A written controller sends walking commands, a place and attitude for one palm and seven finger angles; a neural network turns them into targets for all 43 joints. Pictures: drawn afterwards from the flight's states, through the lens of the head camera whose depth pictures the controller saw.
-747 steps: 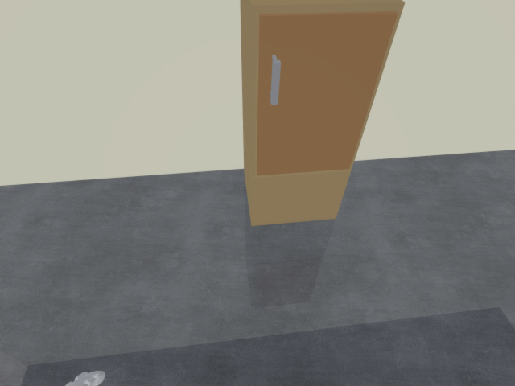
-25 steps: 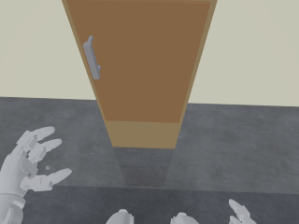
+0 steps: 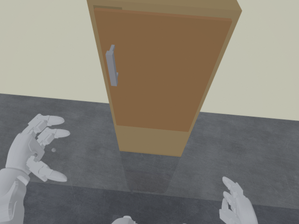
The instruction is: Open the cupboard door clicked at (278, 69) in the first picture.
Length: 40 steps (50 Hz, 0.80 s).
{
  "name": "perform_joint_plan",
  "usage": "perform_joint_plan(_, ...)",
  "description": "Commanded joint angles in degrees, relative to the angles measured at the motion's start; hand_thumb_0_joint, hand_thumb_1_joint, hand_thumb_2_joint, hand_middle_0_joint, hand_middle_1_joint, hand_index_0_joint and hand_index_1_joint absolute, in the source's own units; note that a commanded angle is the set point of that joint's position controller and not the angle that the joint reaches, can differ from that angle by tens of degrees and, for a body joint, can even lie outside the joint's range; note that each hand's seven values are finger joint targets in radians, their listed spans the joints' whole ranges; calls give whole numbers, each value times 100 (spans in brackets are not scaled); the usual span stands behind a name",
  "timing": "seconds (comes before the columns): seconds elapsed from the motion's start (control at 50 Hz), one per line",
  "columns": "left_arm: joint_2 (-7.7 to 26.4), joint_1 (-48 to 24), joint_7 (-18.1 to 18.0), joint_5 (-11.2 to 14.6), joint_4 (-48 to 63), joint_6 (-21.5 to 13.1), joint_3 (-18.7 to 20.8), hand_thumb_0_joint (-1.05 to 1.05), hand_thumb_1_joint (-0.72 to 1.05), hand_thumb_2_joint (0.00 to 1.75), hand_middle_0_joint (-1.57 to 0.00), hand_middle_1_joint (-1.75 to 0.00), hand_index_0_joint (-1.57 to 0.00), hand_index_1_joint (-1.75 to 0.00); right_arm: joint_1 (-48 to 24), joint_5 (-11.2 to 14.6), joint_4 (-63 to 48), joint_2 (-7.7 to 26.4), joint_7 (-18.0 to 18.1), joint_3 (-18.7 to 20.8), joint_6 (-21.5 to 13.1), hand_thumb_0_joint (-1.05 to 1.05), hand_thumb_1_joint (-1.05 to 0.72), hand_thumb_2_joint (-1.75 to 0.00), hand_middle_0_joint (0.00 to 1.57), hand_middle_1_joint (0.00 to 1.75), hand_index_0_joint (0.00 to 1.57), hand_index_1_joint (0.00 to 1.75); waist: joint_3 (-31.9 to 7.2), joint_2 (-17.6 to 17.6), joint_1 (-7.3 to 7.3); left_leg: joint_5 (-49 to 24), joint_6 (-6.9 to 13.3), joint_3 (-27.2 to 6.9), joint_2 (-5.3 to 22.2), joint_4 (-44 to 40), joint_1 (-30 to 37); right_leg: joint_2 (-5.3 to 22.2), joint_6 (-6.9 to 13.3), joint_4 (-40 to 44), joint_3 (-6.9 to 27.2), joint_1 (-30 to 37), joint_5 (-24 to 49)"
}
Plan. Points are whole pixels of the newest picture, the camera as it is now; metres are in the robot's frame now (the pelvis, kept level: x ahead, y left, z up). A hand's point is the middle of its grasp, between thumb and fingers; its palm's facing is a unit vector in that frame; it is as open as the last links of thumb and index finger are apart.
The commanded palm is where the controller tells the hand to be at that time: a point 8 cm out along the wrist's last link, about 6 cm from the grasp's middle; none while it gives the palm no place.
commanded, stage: raise the hand with hooked fingers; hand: left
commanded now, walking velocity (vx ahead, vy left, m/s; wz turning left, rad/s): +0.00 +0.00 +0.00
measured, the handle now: (113, 66) +0.59 +0.18 +0.07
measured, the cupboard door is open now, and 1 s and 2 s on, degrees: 0 0 0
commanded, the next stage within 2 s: move the hooked fingers beside the handle in 0.70 s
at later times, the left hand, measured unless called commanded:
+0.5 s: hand (57, 134) +0.30 +0.26 +0.08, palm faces +0.01 -1.00 -0.01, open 14.0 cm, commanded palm +0.27 +0.30 +0.09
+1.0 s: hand (65, 130) +0.31 +0.24 +0.09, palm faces +0.01 -1.00 -0.01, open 14.0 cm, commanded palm +0.29 +0.29 +0.09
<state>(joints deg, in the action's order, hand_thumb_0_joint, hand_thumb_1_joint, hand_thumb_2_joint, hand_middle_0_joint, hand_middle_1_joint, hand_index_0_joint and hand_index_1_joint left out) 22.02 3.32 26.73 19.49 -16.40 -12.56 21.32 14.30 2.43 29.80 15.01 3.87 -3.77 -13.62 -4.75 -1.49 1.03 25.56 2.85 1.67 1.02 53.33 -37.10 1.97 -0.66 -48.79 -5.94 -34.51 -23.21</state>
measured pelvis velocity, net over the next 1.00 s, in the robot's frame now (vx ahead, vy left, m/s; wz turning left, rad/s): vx -0.01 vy -0.03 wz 0.00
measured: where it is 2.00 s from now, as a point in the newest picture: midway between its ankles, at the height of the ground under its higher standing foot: outside the picture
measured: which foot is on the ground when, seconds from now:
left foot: down 0.00-1.00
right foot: down 0.00-1.00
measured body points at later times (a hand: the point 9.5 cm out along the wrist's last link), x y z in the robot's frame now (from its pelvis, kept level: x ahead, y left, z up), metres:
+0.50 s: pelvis +0.00 -0.01 +0.01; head +0.05 +0.00 +0.46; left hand +0.29 +0.31 +0.09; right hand +0.14 -0.27 -0.07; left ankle +0.01 +0.08 -0.69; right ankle +0.01 -0.13 -0.69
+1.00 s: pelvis -0.01 -0.03 +0.01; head +0.04 -0.03 +0.45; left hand +0.30 +0.29 +0.09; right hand +0.15 -0.28 -0.08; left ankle +0.01 +0.08 -0.69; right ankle +0.01 -0.13 -0.69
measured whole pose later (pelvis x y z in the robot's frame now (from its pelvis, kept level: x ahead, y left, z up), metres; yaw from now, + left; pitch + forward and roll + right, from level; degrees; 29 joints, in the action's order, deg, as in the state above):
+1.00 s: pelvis -0.01 -0.03 +0.01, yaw +0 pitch +8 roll -2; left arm 24.0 -10.7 29.9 19.4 -31.4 -15.0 24.2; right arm 15.3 2.8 32.8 16.5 5.2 -3.3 -10.8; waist -3.5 -1.4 0.1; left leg 23.2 0.6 1.0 2.0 49.7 -35.0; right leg 0.8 1.5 -47.0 -6.4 -33.3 -22.1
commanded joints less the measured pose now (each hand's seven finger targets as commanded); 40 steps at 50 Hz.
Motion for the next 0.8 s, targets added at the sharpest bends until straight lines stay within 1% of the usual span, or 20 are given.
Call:
perform_joint_plan(0.0, 1543, -1467, 5, 190, 1300, -562, 762, 0, -50, 30, -30, -120, -30, -120, 54, -23, -626, 917, 120, 448, -229, 0, -90, -90, 20, 30, 20, 30, -1474, -434, -104, -2140, -337, -579, 16, -1082, 1364, -406, 257, 448, 85, 435, 1274)
perform_joint_plan(0.06, 1623, -1643, 75, 190, 1034, -543, 808, 0, -50, 30, -30, -120, -30, -120, 52, -17, -565, 918, 122, 421, -185, 0, -90, -90, 20, 30, 20, 30, -1412, -604, -98, -2261, -368, -563, 15, -1112, 1406, -407, 272, 486, 96, 468, 1333)
perform_joint_plan(0.1, 1567, -1648, 168, 186, 676, -429, 751, 0, -50, 30, -30, -120, -30, -120, 52, 7, -531, 938, 136, 425, -146, 0, -90, -90, 20, 30, 20, 30, -1325, -494, -117, -2152, -348, -558, 22, -1179, 1361, -386, 258, 561, 86, 465, 1272)
perform_joint_plan(0.16, 1676, -1911, 333, 188, 459, -230, 739, 0, -50, 30, -30, -120, -30, -120, 45, 31, -547, 963, 155, 415, -99, 0, -90, -90, 20, 30, 20, 30, -1301, -577, -111, -2073, -330, -528, 5, -1251, 1353, -381, 270, 644, 102, 540, 1271)
perform_joint_plan(0.18, 1747, -1933, 355, 192, 340, -171, 806, 0, -50, 30, -30, -120, -30, -120, 57, 32, -547, 972, 165, 422, -83, 0, -90, -90, 20, 30, 20, 30, -1307, -473, -104, -2054, -312, -519, 0, -1271, 1340, -375, 262, 678, 104, 596, 1302)
perform_joint_plan(0.2, 1639, -1809, 394, 186, 291, -147, 723, 0, -50, 30, -30, -120, -30, -120, 65, 36, -564, 965, 156, 432, -86, 0, -90, -90, 20, 30, 20, 30, -1353, -481, -92, -2087, -311, -517, -3, -1282, 1369, -369, 260, 689, 97, 610, 1302)
perform_joint_plan(0.24, 1603, -1645, 428, 227, 230, -136, 723, 0, -50, 30, -30, -120, -30, -120, 78, 28, -623, 976, 125, 442, -83, 0, -90, -90, 20, 30, 20, 30, -1304, -313, -50, -2150, -293, -513, -20, -1272, 1330, -400, 283, 713, 107, 667, 1369)
perform_joint_plan(0.26, 1599, -1628, 425, 241, 353, -189, 725, 0, -50, 30, -30, -120, -30, -120, 86, 26, -630, 972, 108, 457, -87, 0, -90, -90, 20, 30, 20, 30, -1402, -279, -43, -2249, -288, -489, -16, -1265, 1364, -387, 266, 712, 118, 721, 1464)
perform_joint_plan(0.34, 1812, -1725, 300, 269, 461, -383, 942, 0, -50, 30, -30, -120, -30, -120, 114, -16, -640, 996, 63, 469, -60, 0, -90, -90, 20, 30, 20, 30, -1349, -256, -26, -2167, -278, -435, -45, -1243, 1261, -406, 284, 691, 146, 778, 1486)
perform_joint_plan(0.36, 1845, -1735, 272, 255, 419, -411, 1004, 0, -50, 30, -30, -120, -30, -120, 111, -21, -634, 979, 63, 474, -40, 0, -90, -90, 20, 30, 20, 30, -1328, -327, -36, -2085, -267, -403, -47, -1256, 1244, -392, 270, 720, 172, 751, 1459)
perform_joint_plan(0.38, 1746, -1717, 251, 277, 379, -454, 959, 0, -50, 30, -30, -120, -30, -120, 119, -9, -621, 955, 57, 473, -32, 0, -90, -90, 20, 30, 20, 30, -1257, -297, -63, -1971, -257, -378, -56, -1267, 1222, -389, 259, 744, 176, 734, 1404)
perform_joint_plan(0.4, 1774, -1751, 215, 270, 408, -492, 993, 0, -50, 30, -30, -120, -30, -120, 117, -7, -611, 962, 62, 483, -27, 0, -90, -90, 20, 30, 20, 30, -1277, -310, -60, -1865, -243, -363, -56, -1264, 1199, -377, 251, 755, 191, 712, 1338)
perform_joint_plan(0.42, 1737, -1790, 197, 254, 456, -530, 937, 0, -50, 30, -30, -120, -30, -120, 84, 1, -611, 945, 66, 481, -30, 0, -90, -90, 20, 30, 20, 30, -1237, -464, -78, -1762, -236, -339, -69, -1268, 1186, -365, 251, 780, 226, 706, 1268)
perform_joint_plan(0.44, 1847, -1872, 186, 246, 477, -544, 1000, 0, -50, 30, -30, -120, -30, -120, 97, -24, -622, 963, 65, 473, -18, 0, -90, -90, 20, 30, 20, 30, -1237, -421, -66, -1725, -222, -339, -74, -1246, 1129, -379, 277, 779, 246, 776, 1244)
perform_joint_plan(0.52, 1733, -1746, 198, 173, 539, -588, 863, 0, -50, 30, -30, -120, -30, -120, 90, 4, -610, 927, 89, 486, -19, 0, -90, -90, 20, 30, 20, 30, -1372, -517, -98, -1826, -189, -304, -71, -1232, 1211, -347, 244, 799, 283, 835, 1389)
perform_joint_plan(0.56, 1787, -1772, 256, 217, 566, -588, 904, 0, -50, 30, -30, -120, -30, -120, 93, -1, -610, 928, 94, 479, -18, 0, -90, -90, 20, 30, 20, 30, -1428, -449, -108, -1882, -171, -273, -77, -1175, 1197, -360, 244, 806, 334, 946, 1520)
perform_joint_plan(0.64, 1701, -1819, 321, 322, 223, -528, 889, 0, -50, 30, -30, -120, -30, -120, 41, 13, -585, 939, 131, 453, -3, 0, -90, -90, 20, 30, 20, 30, -1092, -162, -145, -1506, -154, -257, -98, -1165, 924, -349, 227, 915, 400, 881, 1224)
perform_joint_plan(0.68, 1732, -1907, 330, 315, 267, -541, 910, 0, -50, 30, -30, -120, -30, -120, 6, 26, -574, 918, 138, 451, -3, 0, -90, -90, 20, 30, 20, 30, -1200, -329, -122, -1481, -155, -228, -113, -1169, 942, -312, 214, 936, 449, 943, 1223)
perform_joint_plan(0.7, 1737, -1914, 322, 296, 244, -541, 901, 0, -50, 30, -30, -120, -30, -120, 16, 23, -580, 921, 138, 448, -8, 0, -90, -90, 20, 30, 20, 30, -1205, -200, -136, -1519, -149, -245, -107, -1173, 927, -308, 208, 924, 429, 959, 1270)
perform_joint_plan(0.78, 1670, -1844, 349, 269, 231, -576, 825, 0, -50, 30, -30, -120, -30, -120, 20, 23, -584, 901, 119, 450, -6, 0, -90, -90, 20, 30, 20, 30, -1276, -218, -129, -1638, -139, -223, -107, -1127, 957, -310, 201, 884, 454, 994, 1434)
